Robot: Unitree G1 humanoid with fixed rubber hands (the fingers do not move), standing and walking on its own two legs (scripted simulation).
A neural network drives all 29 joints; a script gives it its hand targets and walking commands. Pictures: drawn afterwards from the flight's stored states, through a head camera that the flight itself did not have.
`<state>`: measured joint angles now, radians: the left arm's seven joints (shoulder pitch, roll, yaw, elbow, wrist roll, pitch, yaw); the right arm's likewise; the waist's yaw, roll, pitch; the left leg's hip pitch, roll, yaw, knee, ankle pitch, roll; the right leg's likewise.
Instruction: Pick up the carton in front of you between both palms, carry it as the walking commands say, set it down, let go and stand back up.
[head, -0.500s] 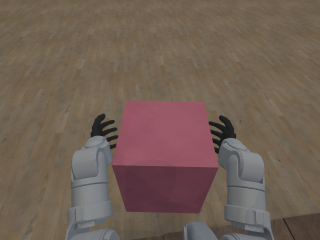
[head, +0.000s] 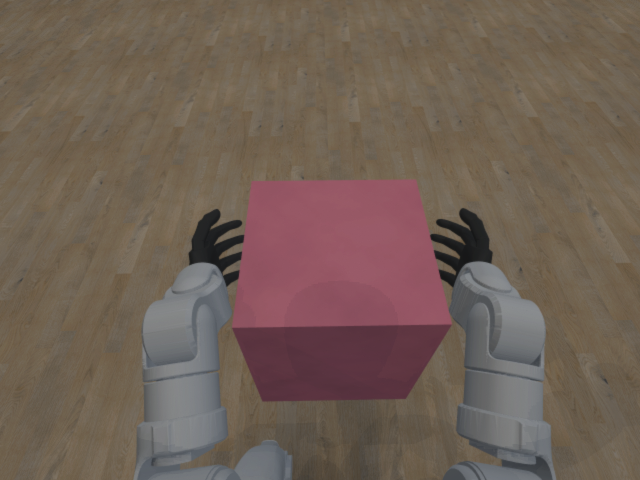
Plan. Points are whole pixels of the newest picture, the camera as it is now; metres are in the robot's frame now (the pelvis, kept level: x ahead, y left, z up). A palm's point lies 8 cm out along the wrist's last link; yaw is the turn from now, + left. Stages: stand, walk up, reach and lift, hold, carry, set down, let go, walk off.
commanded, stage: carry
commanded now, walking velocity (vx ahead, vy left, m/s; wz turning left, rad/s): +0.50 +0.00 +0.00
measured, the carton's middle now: (334, 297) +0.34 +0.01 +0.01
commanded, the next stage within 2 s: none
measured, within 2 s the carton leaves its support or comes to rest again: neither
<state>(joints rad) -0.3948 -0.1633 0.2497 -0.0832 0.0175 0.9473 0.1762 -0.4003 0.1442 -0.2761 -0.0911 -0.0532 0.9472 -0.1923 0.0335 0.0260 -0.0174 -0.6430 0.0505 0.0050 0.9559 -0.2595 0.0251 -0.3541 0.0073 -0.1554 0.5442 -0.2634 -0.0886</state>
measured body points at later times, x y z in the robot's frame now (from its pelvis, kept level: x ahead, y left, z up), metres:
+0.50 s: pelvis +0.30 +0.05 -0.04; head +0.33 +0.06 +0.41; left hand +0.64 +0.19 +0.02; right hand +0.62 -0.12 +0.02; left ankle +0.31 +0.10 -0.77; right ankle +0.25 -0.09 -0.68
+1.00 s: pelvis +0.62 +0.00 -0.03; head +0.64 -0.01 +0.42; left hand +0.93 +0.17 +0.05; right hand +0.95 -0.14 +0.04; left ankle +0.58 +0.14 -0.69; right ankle +0.64 -0.05 -0.77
